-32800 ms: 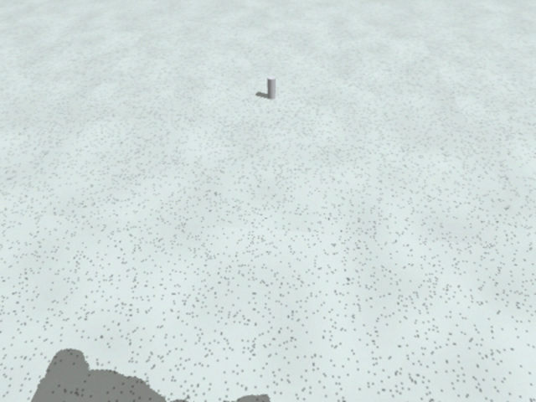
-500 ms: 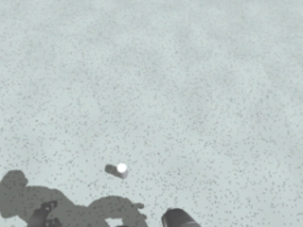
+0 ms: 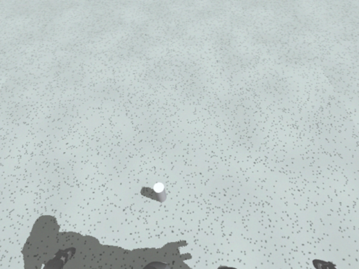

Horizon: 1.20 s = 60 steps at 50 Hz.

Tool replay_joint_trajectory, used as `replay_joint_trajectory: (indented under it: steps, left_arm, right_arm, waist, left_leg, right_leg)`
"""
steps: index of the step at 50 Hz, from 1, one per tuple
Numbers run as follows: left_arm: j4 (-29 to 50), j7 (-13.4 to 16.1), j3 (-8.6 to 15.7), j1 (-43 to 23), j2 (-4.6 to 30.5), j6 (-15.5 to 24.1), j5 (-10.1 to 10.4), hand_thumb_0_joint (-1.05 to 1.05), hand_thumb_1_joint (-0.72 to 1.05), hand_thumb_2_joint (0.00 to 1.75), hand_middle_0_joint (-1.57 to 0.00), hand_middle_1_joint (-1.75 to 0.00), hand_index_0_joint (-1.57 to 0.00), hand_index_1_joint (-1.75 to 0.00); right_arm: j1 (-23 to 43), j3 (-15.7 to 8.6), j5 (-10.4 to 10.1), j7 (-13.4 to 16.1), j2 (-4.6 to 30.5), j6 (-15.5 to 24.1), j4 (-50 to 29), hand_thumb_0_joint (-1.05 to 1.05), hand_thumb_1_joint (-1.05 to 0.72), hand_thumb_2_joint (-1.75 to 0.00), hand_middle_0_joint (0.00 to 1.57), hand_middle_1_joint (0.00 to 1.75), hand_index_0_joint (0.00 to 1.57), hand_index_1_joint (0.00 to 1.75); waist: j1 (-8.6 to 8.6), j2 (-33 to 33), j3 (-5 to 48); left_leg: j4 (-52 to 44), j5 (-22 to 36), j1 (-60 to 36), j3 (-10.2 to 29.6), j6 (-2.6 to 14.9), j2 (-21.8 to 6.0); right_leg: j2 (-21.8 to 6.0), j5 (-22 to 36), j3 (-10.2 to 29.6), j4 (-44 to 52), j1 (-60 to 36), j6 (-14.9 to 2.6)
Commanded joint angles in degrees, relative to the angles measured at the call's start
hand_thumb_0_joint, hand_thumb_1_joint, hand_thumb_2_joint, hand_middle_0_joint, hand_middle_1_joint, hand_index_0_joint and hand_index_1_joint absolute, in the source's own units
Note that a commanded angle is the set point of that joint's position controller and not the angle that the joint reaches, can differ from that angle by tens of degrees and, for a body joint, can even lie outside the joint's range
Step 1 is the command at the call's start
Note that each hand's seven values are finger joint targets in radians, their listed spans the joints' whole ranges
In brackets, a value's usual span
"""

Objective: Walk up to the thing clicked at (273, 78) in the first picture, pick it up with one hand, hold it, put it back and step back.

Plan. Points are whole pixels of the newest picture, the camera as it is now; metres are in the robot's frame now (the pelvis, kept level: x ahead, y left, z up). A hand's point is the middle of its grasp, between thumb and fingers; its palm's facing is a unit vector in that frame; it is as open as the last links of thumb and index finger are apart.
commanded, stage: step back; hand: left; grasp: from the side
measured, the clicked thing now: (160, 192) +0.54 +0.15 -0.69
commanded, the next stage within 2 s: none
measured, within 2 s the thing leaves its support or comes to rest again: neither
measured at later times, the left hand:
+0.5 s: hand out of the picture -0.05 +0.28 -0.16, palm faces -0.07 -0.93 -0.37, open 7.4 cm
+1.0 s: hand out of the picture -0.16 +0.23 -0.15, palm faces +0.01 -0.93 -0.38, open 7.4 cm
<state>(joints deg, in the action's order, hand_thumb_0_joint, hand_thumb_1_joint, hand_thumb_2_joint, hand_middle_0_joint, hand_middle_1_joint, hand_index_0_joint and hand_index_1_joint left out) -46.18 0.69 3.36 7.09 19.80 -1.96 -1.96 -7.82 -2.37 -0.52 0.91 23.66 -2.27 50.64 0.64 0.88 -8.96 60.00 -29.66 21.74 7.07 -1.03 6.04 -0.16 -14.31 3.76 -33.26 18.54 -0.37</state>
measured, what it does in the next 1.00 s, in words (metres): walks backwards: left foot, then right foot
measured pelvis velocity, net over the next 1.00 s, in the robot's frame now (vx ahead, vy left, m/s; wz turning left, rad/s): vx -0.32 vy -0.03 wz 0.06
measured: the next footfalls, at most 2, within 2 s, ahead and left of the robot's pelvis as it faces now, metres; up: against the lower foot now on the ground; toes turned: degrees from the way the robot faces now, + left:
left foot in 0.10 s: -0.02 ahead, +0.12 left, +0.00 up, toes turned -1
right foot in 0.60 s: -0.17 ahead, -0.12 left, +0.00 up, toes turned -1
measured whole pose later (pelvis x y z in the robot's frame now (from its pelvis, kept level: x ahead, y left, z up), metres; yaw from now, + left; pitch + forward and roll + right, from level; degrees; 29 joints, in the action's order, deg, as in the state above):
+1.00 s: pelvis -0.32 -0.03 -0.02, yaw +3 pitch -2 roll +2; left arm -40.7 0.2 4.0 4.4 21.5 -3.7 -2.2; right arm -13.9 -2.6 1.2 1.7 21.4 -0.9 50.6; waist -0.8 -2.9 -11.3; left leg 38.2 -22.5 13.6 0.4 0.5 3.1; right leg -2.6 -12.7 -3.9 -40.5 25.8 -2.4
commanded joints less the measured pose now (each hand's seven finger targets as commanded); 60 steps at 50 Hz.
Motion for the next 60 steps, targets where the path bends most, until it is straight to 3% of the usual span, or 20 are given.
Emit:
replay_joint_trajectory:
  steps: [1,4,5,6,7,8,11,21,26,29,31,32,35,37,44,49,51,52,56,60]
  left_arm:
    - [6.0,1.2,4.3,0.2,14.6,0.5,-0.1,0.00,0.90,0.90,-0.20,-0.30,-0.20,-0.30]
    - [6.8,0.6,3.7,-1.8,14.5,-0.8,1.4,0.00,0.90,0.90,-0.20,-0.30,-0.20,-0.30]
    - [7.3,0.4,3.1,0.1,12.2,-1.1,1.6,0.00,0.90,0.90,-0.20,-0.30,-0.20,-0.30]
    - [7.3,0.5,2.8,1.2,9.8,-1.1,1.8,0.00,0.90,0.90,-0.20,-0.30,-0.20,-0.30]
    - [7.2,1.6,3.8,-2.7,12.4,-1.1,0.9,0.00,0.90,0.90,-0.20,-0.30,-0.20,-0.30]
    - [7.0,1.9,4.2,-4.4,13.6,-1.0,0.6,0.00,0.90,0.90,-0.20,-0.30,-0.20,-0.30]
    - [4.0,1.2,4.1,2.7,12.8,-1.1,1.9,0.00,0.90,0.90,-0.20,-0.30,-0.20,-0.30]
    - [4.5,0.5,4.2,3.1,12.3,-0.7,0.7,0.00,0.90,0.90,-0.20,-0.30,-0.20,-0.30]
    - [1.9,-0.8,5.0,8.5,12.9,-0.7,0.3,0.00,0.90,0.90,-0.20,-0.30,-0.20,-0.30]
    - [-1.1,-1.3,5.6,15.8,12.5,-0.5,-0.2,0.00,0.90,0.90,-0.20,-0.30,-0.20,-0.30]
    - [2.6,-1.5,7.0,9.9,19.2,-0.1,-1.0,0.00,0.90,0.90,-0.20,-0.30,-0.20,-0.30]
    - [5.4,-1.3,7.7,3.4,23.9,-0.3,-1.4,0.00,0.90,0.90,-0.20,-0.30,-0.20,-0.30]
    - [7.9,-0.6,5.5,-5.3,15.8,0.2,-0.8,0.00,0.90,0.90,-0.20,-0.30,-0.20,-0.30]
    - [7.7,-0.5,6.0,-5.3,14.1,0.0,-1.0,0.00,0.90,0.90,-0.20,-0.30,-0.20,-0.30]
    - [7.6,0.9,5.6,5.1,13.4,-0.5,-0.9,0.00,0.90,0.90,-0.20,-0.30,-0.20,-0.30]
    - [10.0,0.2,4.0,-0.8,13.5,-2.0,0.3,0.00,0.90,0.90,-0.20,-0.30,-0.20,-0.30]
    - [10.8,0.0,4.2,-2.1,12.0,-1.9,0.8,0.00,0.90,0.90,-0.20,-0.30,-0.20,-0.30]
    - [10.9,0.6,5.3,-4.5,14.4,-2.1,0.0,0.00,0.90,0.90,-0.20,-0.30,-0.20,-0.30]
    - [5.7,-0.2,5.6,1.9,13.4,-2.6,1.0,0.00,0.90,0.90,-0.20,-0.30,-0.20,-0.30]
    - [5.2,-0.3,4.9,2.1,11.9,-1.7,0.5,0.00,0.90,0.90,-0.20,-0.30,-0.20,-0.30]
  right_arm:
    - [-3.6,-2.6,0.6,1.0,8.2,1.7,-3.8,0.00,-0.90,-0.90,0.20,0.30,0.20,0.30]
    - [-7.4,-3.6,1.8,0.9,7.9,2.7,-1.9,0.00,-0.90,-0.90,0.20,0.30,0.20,0.30]
    - [-6.0,-4.6,2.9,0.9,11.0,2.9,-2.7,0.00,-0.90,-0.90,0.20,0.30,0.20,0.30]
    - [-3.4,-5.7,3.5,0.7,16.4,2.8,-3.8,0.00,-0.90,-0.90,0.20,0.30,0.20,0.30]
    - [-4.1,-5.8,2.6,0.4,19.1,2.7,-4.5,0.00,-0.90,-0.90,0.20,0.30,0.20,0.30]
    - [-2.8,-6.0,2.5,0.6,18.8,3.0,-4.8,0.00,-0.90,-0.90,0.20,0.30,0.20,0.30]
    - [4.8,-3.8,2.7,1.2,11.3,3.0,-5.9,0.00,-0.90,-0.90,0.20,0.30,0.20,0.30]
    - [-3.7,-5.2,2.0,1.4,12.4,2.7,-7.2,0.00,-0.90,-0.90,0.20,0.30,0.20,0.30]
    - [1.2,-5.5,2.4,0.9,14.1,2.2,-9.5,0.00,-0.90,-0.90,0.20,0.30,0.20,0.30]
    - [4.2,-5.1,1.7,0.9,13.5,1.3,-9.5,0.00,-0.90,-0.90,0.20,0.30,0.20,0.30]
    - [1.3,-3.5,1.1,1.3,8.0,1.2,-9.5,0.00,-0.90,-0.90,0.20,0.30,0.20,0.30]
    - [2.1,-4.8,1.6,2.3,10.5,1.0,-9.0,0.00,-0.90,-0.90,0.20,0.30,0.20,0.30]
    - [-3.9,-4.6,0.7,1.5,11.7,1.1,-4.7,0.00,-0.90,-0.90,0.20,0.30,0.20,0.30]
    - [-6.7,-3.9,1.0,1.7,9.7,1.5,-4.1,0.00,-0.90,-0.90,0.20,0.30,0.20,0.30]
    - [-5.3,-2.8,1.7,2.3,7.8,3.0,-6.1,0.00,-0.90,-0.90,0.20,0.30,0.20,0.30]
    - [-13.1,-4.2,2.2,1.7,9.9,2.7,-2.5,0.00,-0.90,-0.90,0.20,0.30,0.20,0.30]
    - [-7.3,-5.8,3.4,1.2,19.0,2.5,-5.0,0.00,-0.90,-0.90,0.20,0.30,0.20,0.30]
    - [-3.5,-6.6,3.3,1.6,21.8,2.9,-6.9,0.00,-0.90,-0.90,0.20,0.30,0.20,0.30]
    - [1.8,-4.0,3.3,2.4,12.9,3.3,-7.8,0.00,-0.90,-0.90,0.20,0.30,0.20,0.30]
    - [-2.3,-4.3,3.0,1.8,12.1,2.8,-6.9,0.00,-0.90,-0.90,0.20,0.30,0.20,0.30]
  waist:
    - [0.60,-13.7,13.6]
    - [-2.18,-10.0,14.3]
    - [-0.84,-2.8,15.3]
    - [0.01,11.2,13.7]
    - [-4.11,10.4,12.6]
    - [-4.40,11.1,10.2]
    - [2.40,6.1,7.8]
    - [-3.18,7.4,11.6]
    - [-0.85,8.8,13.0]
    - [2.87,7.4,13.8]
    - [1.73,-14.2,7.3]
    - [3.10,-18.5,4.7]
    - [-1.77,-9.8,2.1]
    - [-1.88,-9.9,4.4]
    - [3.64,-13.0,13.0]
    - [-1.78,-5.3,14.3]
    - [-1.17,13.2,11.2]
    - [-2.84,14.4,8.8]
    - [2.29,3.0,7.2]
    - [-0.78,7.0,7.7]
  left_leg:
    - [-19.2,0.0,1.6,-3.5,0.23,-4.7]
    - [-41.4,22.3,-9.7,-6.4,1.02,-4.8]
    - [-40.0,31.8,-16.1,4.1,2.59,-11.6]
    - [-39.6,44.6,-22.2,18.4,7.10,-22.6]
    - [-39.0,45.3,-12.3,22.5,15.50,-29.2]
    - [-40.7,42.1,-7.9,24.9,18.12,-30.5]
    - [-36.0,47.2,-13.0,4.0,9.49,-17.6]
    - [-34.0,41.9,-20.6,6.6,16.06,-22.1]
    - [-35.4,26.6,-8.9,6.4,12.95,-21.7]
    - [-31.4,17.2,0.0,3.9,7.69,-18.3]
    - [-12.2,-0.5,14.1,-3.4,0.90,-1.0]
    - [1.9,-5.8,7.2,-0.8,-0.24,-1.1]
    - [9.7,4.5,2.3,1.8,0.48,0.6]
    - [10.0,5.7,4.6,0.9,0.17,1.5]
    - [-12.6,-2.2,7.3,-4.9,-0.54,-3.4]
    - [-35.7,18.7,-9.8,-5.2,3.20,-5.7]
    - [-40.9,28.8,-8.1,22.3,15.43,-28.3]
    - [-43.1,29.7,1.8,28.8,21.43,-34.6]
    - [-35.6,38.3,-1.4,5.6,13.76,-20.8]
    - [-33.5,33.7,-12.7,4.4,13.91,-18.7]
  right_leg:
    - [-11.8,30.4,9.7,2.7,-18.7,-11.41]
    - [-8.1,24.6,6.1,-5.5,-13.0,-6.81]
    - [-3.5,12.9,4.4,-10.7,-3.7,-3.55]
    - [6.7,-16.0,1.6,-19.8,12.3,-1.10]
    - [6.9,-24.6,6.8,-27.7,8.2,-0.29]
    - [5.4,-23.3,8.8,-34.1,7.5,-0.27]
    - [7.2,-13.1,9.9,-38.8,12.3,-1.08]
    - [3.8,-15.3,4.4,-23.9,8.8,2.62]
    - [1.0,-12.4,-0.4,-9.8,-3.1,0.21]
    - [0.2,-3.2,-0.7,4.9,-13.1,-2.63]
    - [-15.4,-12.8,24.9,16.5,-7.5,-8.99]
    - [-23.9,-12.4,30.1,20.2,8.5,-17.35]
    - [-12.5,-5.7,12.3,16.7,11.4,-11.00]
    - [-8.9,-0.2,6.5,13.4,4.8,-7.90]
    - [-14.6,31.8,8.1,2.9,-21.4,-12.66]
    - [-10.4,10.3,5.3,-3.2,-5.8,-6.04]
    - [3.1,-19.0,-3.3,-23.2,10.2,-0.60]
    - [1.3,-23.5,5.0,-35.7,6.6,-0.04]
    - [6.2,-14.2,7.8,-45.1,9.2,-0.32]
    - [4.6,-14.5,4.9,-31.8,12.2,2.14]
